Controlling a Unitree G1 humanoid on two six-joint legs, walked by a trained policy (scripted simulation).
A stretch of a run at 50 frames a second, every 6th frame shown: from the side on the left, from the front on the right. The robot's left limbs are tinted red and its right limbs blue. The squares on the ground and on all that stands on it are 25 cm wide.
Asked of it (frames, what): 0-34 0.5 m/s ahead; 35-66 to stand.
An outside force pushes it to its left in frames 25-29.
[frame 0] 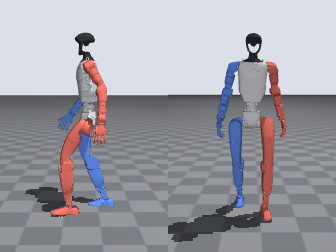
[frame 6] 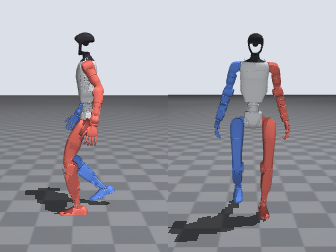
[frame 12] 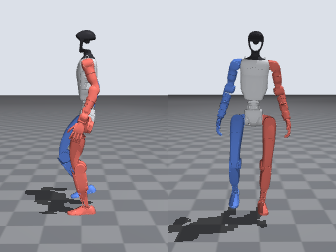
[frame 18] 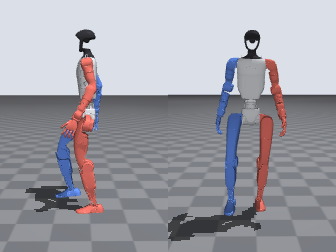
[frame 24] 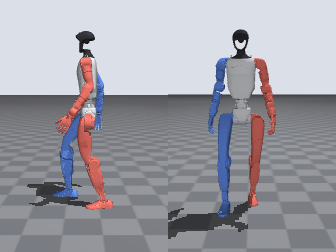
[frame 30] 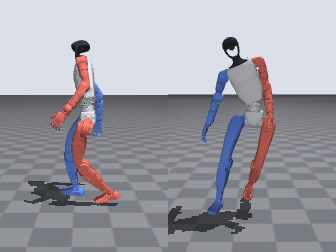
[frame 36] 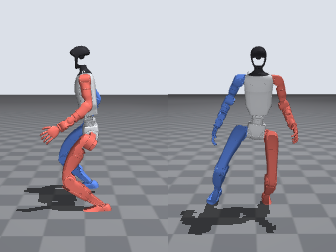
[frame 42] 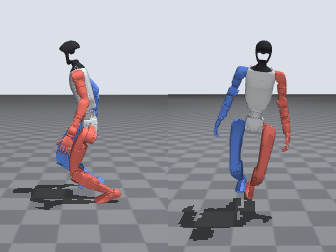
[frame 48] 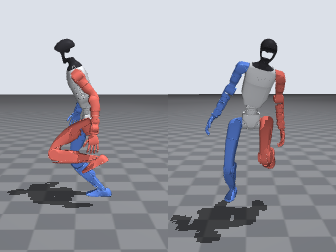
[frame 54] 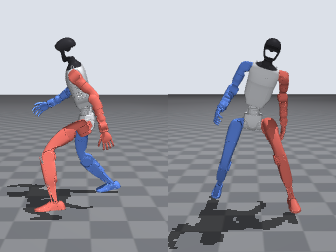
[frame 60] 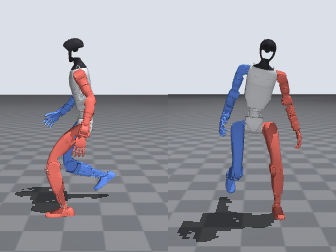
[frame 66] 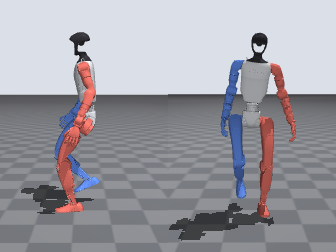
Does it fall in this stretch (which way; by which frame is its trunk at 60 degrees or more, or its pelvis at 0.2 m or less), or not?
no
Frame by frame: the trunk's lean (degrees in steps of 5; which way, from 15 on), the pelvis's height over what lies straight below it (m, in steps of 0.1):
0: 5, 0.8
6: 5, 0.8
12: 5, 0.8
18: 5, 0.8
24: 5, 0.8
30: 25 to its right, 0.7
36: 10, 0.6
42: 20 forward, 0.7
48: 25 forward and to its left, 0.7
54: 25 forward and to its left, 0.7
60: 15 forward and to its left, 0.7
66: 10, 0.7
